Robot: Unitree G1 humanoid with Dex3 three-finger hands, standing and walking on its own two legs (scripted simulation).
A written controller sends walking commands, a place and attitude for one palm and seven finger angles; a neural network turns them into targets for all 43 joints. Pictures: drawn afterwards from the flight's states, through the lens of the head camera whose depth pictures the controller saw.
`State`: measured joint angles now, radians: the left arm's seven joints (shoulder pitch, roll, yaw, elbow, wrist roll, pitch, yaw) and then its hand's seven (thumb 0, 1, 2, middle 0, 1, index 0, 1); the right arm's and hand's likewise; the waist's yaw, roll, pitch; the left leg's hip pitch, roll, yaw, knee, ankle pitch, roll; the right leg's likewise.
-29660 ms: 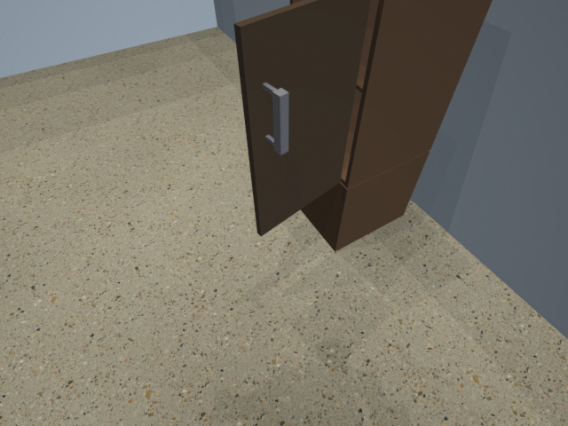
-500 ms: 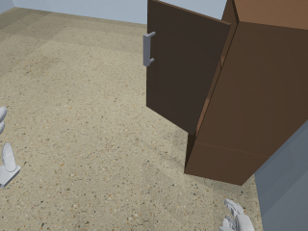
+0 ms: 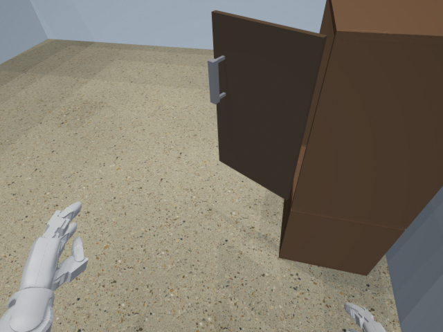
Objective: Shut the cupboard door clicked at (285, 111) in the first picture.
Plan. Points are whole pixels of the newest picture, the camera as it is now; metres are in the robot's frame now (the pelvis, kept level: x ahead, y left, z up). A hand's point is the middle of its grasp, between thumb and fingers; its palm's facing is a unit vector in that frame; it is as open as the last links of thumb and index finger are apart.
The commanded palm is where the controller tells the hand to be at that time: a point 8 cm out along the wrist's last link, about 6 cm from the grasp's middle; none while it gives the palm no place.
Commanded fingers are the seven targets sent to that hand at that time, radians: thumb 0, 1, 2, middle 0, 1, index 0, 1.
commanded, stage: let the arm hang, fingers relaxed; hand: left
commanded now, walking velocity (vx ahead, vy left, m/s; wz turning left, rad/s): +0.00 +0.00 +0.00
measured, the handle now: (218, 79) +0.83 +0.07 +0.07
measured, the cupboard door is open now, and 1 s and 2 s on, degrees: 62 62 62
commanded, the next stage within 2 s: look to check the result in 1.00 s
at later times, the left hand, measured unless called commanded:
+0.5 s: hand out of the picture -0.09 +0.17 -0.16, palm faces +0.03 -0.98 -0.20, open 7.3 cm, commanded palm none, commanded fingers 0.00 0.90 0.90 -0.20 -0.30 -0.20 -0.30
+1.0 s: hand out of the picture -0.03 +0.15 -0.17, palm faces +0.02 -0.99 -0.13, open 7.4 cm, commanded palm none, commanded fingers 0.00 0.90 0.90 -0.20 -0.30 -0.20 -0.30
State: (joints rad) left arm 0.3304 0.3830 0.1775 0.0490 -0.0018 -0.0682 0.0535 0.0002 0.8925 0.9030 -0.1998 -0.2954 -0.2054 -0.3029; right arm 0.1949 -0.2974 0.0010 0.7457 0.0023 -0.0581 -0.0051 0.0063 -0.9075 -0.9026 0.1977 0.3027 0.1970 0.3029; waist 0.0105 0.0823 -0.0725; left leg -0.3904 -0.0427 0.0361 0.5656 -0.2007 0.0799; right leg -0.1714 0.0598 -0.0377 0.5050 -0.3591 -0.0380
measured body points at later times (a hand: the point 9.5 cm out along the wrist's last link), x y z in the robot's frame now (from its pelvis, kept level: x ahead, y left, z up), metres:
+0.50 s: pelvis +0.00 +0.00 +0.01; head +0.01 +0.00 +0.46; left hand -0.09 +0.22 -0.14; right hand -0.03 -0.22 -0.15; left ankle +0.06 +0.06 -0.73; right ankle -0.06 -0.10 -0.73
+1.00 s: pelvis +0.00 +0.00 +0.01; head +0.00 +0.01 +0.46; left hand -0.03 +0.20 -0.16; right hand -0.02 -0.21 -0.15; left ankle +0.06 +0.06 -0.73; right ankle -0.06 -0.10 -0.73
